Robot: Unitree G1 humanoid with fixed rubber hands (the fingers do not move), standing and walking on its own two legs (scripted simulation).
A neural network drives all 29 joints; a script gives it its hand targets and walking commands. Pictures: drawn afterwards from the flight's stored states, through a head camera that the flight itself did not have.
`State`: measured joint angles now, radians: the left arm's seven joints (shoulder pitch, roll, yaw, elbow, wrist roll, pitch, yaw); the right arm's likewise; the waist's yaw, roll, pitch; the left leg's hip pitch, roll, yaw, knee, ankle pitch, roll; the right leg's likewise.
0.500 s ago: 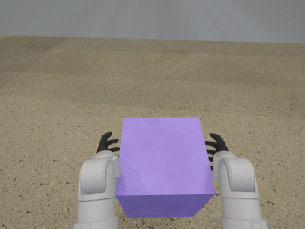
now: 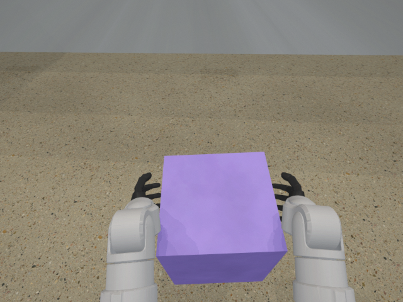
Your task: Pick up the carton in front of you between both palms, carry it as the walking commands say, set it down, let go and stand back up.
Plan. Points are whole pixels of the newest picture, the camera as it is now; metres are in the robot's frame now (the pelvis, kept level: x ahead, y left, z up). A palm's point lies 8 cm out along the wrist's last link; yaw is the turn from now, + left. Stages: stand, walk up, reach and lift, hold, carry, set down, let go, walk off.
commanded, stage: carry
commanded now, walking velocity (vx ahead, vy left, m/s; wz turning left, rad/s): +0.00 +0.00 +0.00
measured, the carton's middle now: (216, 222) +0.33 +0.00 -0.02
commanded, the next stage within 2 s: none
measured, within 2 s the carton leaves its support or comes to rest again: neither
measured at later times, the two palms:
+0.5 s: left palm (155, 126) +0.56 +0.15 +0.08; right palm (262, 128) +0.54 -0.13 +0.08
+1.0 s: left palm (170, 99) +0.68 +0.12 +0.09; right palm (265, 103) +0.66 -0.17 +0.07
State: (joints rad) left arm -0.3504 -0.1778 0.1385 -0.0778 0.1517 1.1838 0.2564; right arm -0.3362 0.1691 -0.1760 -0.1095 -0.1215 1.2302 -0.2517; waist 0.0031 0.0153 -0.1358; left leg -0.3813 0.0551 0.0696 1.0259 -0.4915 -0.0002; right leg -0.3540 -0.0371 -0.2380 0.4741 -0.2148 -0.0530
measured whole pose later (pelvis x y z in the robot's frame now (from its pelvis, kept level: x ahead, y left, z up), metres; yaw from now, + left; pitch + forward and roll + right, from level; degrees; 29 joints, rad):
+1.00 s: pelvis +0.37 -0.01 +0.01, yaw -2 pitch +5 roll +3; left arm -0.34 -0.18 0.15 0.01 0.17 1.04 0.23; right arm -0.30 0.16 -0.13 -0.04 -0.19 1.08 -0.20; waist 0.01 -0.02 -0.10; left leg -0.41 0.01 0.16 0.79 -0.42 0.01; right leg -0.03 -0.04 -0.18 0.29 -0.29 -0.02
